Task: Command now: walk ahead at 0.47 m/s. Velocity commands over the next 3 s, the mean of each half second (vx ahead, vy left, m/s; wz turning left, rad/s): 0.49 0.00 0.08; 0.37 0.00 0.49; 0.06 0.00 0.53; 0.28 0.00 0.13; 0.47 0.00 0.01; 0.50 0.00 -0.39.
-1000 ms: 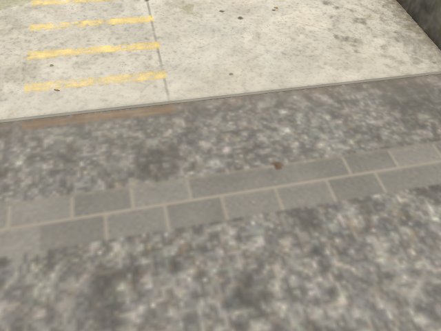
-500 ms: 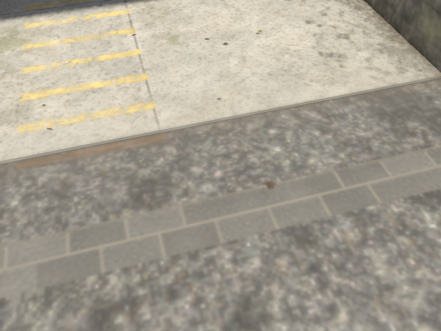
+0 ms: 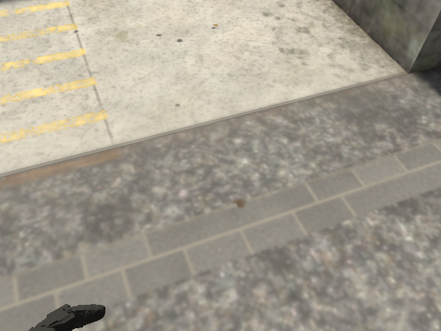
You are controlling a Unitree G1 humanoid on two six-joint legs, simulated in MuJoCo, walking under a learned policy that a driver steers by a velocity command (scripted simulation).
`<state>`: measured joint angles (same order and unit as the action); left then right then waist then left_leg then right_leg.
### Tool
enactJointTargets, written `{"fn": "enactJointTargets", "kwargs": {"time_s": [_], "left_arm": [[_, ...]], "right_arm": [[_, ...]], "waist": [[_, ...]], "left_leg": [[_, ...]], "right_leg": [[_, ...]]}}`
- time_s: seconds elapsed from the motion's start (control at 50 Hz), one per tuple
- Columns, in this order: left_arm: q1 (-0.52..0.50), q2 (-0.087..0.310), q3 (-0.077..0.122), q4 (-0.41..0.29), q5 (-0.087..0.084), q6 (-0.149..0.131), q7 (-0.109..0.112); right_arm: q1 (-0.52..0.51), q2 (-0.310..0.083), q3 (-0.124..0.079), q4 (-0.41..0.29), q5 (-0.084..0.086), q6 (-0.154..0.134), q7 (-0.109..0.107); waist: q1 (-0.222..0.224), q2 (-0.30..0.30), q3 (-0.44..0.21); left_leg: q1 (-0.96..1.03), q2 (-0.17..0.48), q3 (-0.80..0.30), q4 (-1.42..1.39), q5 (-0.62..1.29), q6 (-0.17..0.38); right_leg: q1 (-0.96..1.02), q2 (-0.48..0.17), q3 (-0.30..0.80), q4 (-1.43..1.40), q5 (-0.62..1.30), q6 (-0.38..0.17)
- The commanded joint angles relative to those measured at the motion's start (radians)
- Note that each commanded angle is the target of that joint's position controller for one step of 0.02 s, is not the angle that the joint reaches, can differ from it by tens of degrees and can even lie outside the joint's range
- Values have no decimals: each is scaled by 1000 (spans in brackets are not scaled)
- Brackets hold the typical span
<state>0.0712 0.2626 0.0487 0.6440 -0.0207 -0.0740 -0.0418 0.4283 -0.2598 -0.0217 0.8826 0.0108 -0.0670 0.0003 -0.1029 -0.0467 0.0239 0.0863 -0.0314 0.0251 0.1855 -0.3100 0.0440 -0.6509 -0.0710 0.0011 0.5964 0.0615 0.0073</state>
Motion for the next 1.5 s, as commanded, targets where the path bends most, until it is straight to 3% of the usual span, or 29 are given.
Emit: {"fn": "enactJointTargets", "kwargs": {"time_s": [0.02,0.06,0.1,0.12,0.14,0.16,0.18,0.2,0.24,0.32,0.52,0.6,0.64,0.66,0.68,0.7,0.72,0.76,0.82,0.92,1.02,1.1,1.12,1.14,1.16,1.18,1.22,1.3,1.5], "left_arm": [[-170,56,7,-121,-6,-29,-21],[-116,91,20,-110,-2,-30,-22],[134,164,57,-42,1,-23,-4],[326,220,72,-1,12,-15,12],[364,298,84,22,20,-18,6],[370,186,60,23,15,-15,10],[290,158,46,25,13,-14,16],[224,144,40,23,13,-13,17],[150,106,29,23,31,-22,12],[137,123,35,64,18,-46,11],[252,190,51,156,12,-24,34],[236,220,62,163,4,10,48],[212,222,60,149,8,31,63],[233,185,41,123,28,27,72],[335,48,-4,78,49,-3,53],[250,139,10,84,19,-40,37],[159,179,20,51,-14,-59,28],[116,174,22,47,21,-65,43],[164,153,24,45,37,-22,53],[81,106,7,26,39,7,62],[-43,122,11,-4,27,7,45],[20,154,33,6,31,-15,41],[60,188,41,7,44,-20,48],[75,240,47,-5,62,-13,61],[132,229,51,24,64,9,60],[99,174,40,1,35,18,58],[37,120,23,-18,36,39,62],[1,144,31,-6,46,63,75],[6,192,44,51,-3,84,57]], "right_arm": [[37,-191,-48,-24,9,4,-8],[23,-214,-58,-26,9,11,-12],[-5,-222,-60,-34,3,23,-18],[-4,-185,-44,-61,-18,20,-21],[149,-26,2,-81,-16,-1,-7],[63,-143,-24,-67,12,-26,1],[-58,-190,-40,-112,39,-39,7],[-117,-177,-35,-129,33,-47,4],[-113,-155,-41,-125,10,-35,3],[-109,-99,-30,-127,1,5,-3],[-413,-82,-19,-236,13,-6,38],[-400,-113,-35,-277,6,-2,59],[-170,-185,-82,-230,8,5,52],[2,-272,-116,-200,11,14,36],[-8,-359,-128,-207,16,10,35],[20,-262,-102,-228,14,3,37],[-29,-226,-90,-234,-1,-3,34],[-162,-191,-81,-266,-6,-1,29],[-212,-178,-78,-286,-14,6,16],[-190,-211,-91,-265,7,39,-22],[-157,-206,-92,-255,7,77,-43],[-217,-183,-85,-283,7,84,-47],[-217,-149,-74,-300,-2,81,-44],[-138,-93,-58,-308,-19,76,-42],[-33,-132,-61,-310,-3,78,-38],[-17,-224,-87,-273,-1,86,-36],[-117,-236,-102,-267,11,120,-42],[-155,-143,-79,-301,13,134,-39],[-137,-124,-65,-291,-9,118,-4]], "waist": [[8,131,104],[59,155,50],[201,163,-128],[269,88,-286],[169,-220,-455],[228,-153,-444],[216,-110,-246],[182,-9,-153],[107,0,-74],[64,-13,-16],[183,18,62],[145,-14,22],[19,-11,-122],[-43,97,-235],[68,342,-330],[-5,225,-405],[-10,182,-259],[65,39,-119],[131,72,-109],[113,121,-132],[68,154,-130],[125,186,-113],[133,135,-164],[88,-71,-232],[59,-265,-303],[73,-139,-256],[88,-32,-151],[90,-106,-91],[77,-106,-130]], "left_leg": [[-13,282,-117,-14,428,133],[36,290,-106,81,703,114],[-16,238,-52,382,991,77],[-256,197,-44,676,711,49],[-658,-14,-67,1050,-145,-15],[-765,3,-191,1160,-247,-7],[-836,55,-156,1175,-177,0],[-810,106,-125,1125,-86,1],[-711,164,-120,1032,7,-12],[-689,190,-99,903,64,-55],[-756,132,-62,430,399,-20],[-704,71,11,398,200,37],[-383,-18,66,358,191,89],[-70,99,-141,358,228,154],[261,330,-712,247,21,341],[322,357,-849,137,-66,341],[220,335,-694,130,106,298],[-61,262,-452,154,549,252],[-248,211,-332,134,826,251],[-329,120,-238,170,814,183],[-267,129,-352,238,608,133],[-228,102,-462,361,469,93],[-290,49,-427,470,352,56],[-465,-70,-301,685,-117,-3],[-636,-118,-216,885,-455,-54],[-674,-50,-219,1017,-390,-93],[-691,-6,-172,1083,-253,-130],[-618,25,-72,949,-135,-143],[-289,21,13,322,75,-44]], "right_leg": [[-28,29,-19,-71,-35,-34],[79,66,-38,-91,-107,-71],[438,111,-76,-115,-92,-133],[799,-55,102,-46,-77,-192],[1149,-320,630,-136,-320,-366],[1107,-314,751,-266,-438,-345],[958,-278,580,-293,-392,-298],[797,-239,460,-318,-279,-275],[585,-169,314,-379,-123,-260],[446,-149,181,-476,-54,-278],[646,-170,-52,-475,-32,-191],[776,-200,-97,-309,316,-145],[711,-148,-163,24,563,-95],[475,-103,-177,338,313,-53],[20,119,-90,671,-577,12],[-94,104,104,772,-640,-6],[-156,65,103,772,-562,-20],[-65,-4,81,638,-458,-9],[66,-12,70,539,-426,36],[129,63,45,239,-191,83],[159,110,85,21,-117,73],[278,99,99,-187,-76,15],[439,-4,160,-211,115,-32],[667,-214,350,-166,532,-140],[773,-402,627,-191,525,-323],[716,-372,596,-205,357,-321],[583,-236,356,-220,144,-233],[453,-148,159,-301,29,-228],[431,-189,87,-224,-68,-205]]}}
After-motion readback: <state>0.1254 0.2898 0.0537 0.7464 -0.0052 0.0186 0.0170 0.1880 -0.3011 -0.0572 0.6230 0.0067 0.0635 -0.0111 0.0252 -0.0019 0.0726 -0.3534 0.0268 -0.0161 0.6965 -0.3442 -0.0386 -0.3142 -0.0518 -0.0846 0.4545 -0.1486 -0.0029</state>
